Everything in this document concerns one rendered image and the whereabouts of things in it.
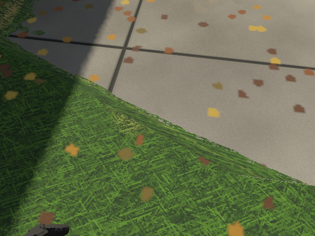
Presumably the robot left hand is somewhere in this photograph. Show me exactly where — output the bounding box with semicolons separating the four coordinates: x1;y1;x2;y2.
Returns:
23;223;70;236

